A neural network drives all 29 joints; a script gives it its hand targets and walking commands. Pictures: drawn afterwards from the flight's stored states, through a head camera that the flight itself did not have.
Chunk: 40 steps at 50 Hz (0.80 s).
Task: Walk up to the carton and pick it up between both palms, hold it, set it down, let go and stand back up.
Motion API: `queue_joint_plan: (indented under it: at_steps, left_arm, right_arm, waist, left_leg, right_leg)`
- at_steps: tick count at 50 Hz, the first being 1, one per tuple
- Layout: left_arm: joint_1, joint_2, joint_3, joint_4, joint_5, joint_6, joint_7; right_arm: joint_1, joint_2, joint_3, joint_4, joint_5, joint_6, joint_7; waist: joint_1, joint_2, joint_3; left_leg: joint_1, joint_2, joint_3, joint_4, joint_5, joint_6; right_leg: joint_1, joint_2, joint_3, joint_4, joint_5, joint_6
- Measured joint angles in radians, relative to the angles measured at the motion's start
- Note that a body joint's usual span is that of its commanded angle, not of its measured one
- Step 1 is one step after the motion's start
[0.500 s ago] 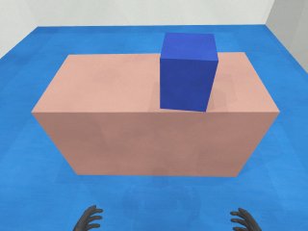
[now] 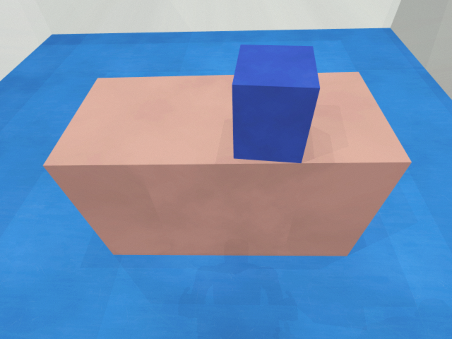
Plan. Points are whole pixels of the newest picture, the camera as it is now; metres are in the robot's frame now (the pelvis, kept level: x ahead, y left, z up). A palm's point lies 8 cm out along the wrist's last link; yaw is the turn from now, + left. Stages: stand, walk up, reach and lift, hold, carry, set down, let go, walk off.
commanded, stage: stand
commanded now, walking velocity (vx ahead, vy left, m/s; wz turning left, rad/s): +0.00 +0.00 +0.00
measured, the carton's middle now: (271, 104) +0.74 -0.09 +0.00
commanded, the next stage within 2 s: walk up in 0.46 s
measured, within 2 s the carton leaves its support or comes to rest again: neither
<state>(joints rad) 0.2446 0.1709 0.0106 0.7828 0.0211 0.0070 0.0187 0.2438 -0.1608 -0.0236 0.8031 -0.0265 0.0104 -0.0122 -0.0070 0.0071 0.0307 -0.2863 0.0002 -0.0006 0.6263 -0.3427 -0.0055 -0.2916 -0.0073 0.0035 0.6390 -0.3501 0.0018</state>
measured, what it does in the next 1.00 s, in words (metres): steps on the spot: right foot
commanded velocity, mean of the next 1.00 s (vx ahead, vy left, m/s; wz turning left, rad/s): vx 0.14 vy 0.00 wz -0.01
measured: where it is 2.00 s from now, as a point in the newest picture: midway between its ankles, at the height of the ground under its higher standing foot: (257, 335)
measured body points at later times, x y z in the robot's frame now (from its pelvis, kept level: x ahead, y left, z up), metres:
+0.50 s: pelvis +0.01 +0.00 +0.01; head +0.02 +0.00 +0.46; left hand +0.03 +0.24 -0.14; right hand +0.03 -0.22 -0.15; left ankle -0.01 +0.12 -0.73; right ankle -0.01 -0.12 -0.73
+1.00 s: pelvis +0.05 -0.06 +0.00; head +0.06 -0.10 +0.45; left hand +0.09 +0.19 -0.12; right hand -0.01 -0.29 -0.17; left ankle +0.00 +0.10 -0.68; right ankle +0.04 -0.15 -0.73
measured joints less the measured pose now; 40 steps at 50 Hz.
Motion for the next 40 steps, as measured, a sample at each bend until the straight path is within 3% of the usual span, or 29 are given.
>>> queue_joint_plan:
  at_steps: [33, 36, 38, 40]
  left_arm:
    - [0.024, -0.041, 0.015, 0.304, -0.015, -0.007, 0.022]
    - [0.042, -0.027, 0.035, 0.303, -0.018, 0.016, -0.004]
    - [0.043, -0.013, 0.042, 0.301, -0.007, 0.029, -0.026]
    - [0.027, -0.005, 0.05, 0.286, 0.003, 0.018, -0.043]
  right_arm:
    - [0.042, 0.035, -0.014, 0.272, 0.012, -0.01, -0.028]
    - [0.043, 0.033, -0.021, 0.259, 0.003, -0.015, -0.028]
    - [0.061, 0.021, -0.028, 0.262, 0.0, -0.024, -0.027]
    - [0.096, 0.003, -0.035, 0.279, 0.0, -0.033, -0.024]
  waist:
    - [0.004, 0.005, 0.032]
    - [-0.005, -0.006, 0.018]
    - [-0.025, 0.001, 0.002]
    - [-0.04, 0.026, -0.015]
  left_leg:
    - [0.121, -0.005, 0.004, -0.147, 0.066, 0.008]
    - [0.092, 0.012, 0.036, -0.116, 0.045, 0.007]
    - [0.097, 0.029, 0.048, -0.141, 0.053, -0.001]
    - [0.115, 0.046, 0.041, -0.193, 0.074, -0.014]
  right_leg:
    - [0.122, -0.006, 0.004, -0.152, 0.07, 0.009]
    - [0.027, -0.002, -0.003, 0.014, -0.072, -0.005]
    - [-0.061, -0.01, -0.033, 0.177, -0.075, -0.003]
    - [-0.11, -0.023, -0.056, 0.232, -0.065, -0.003]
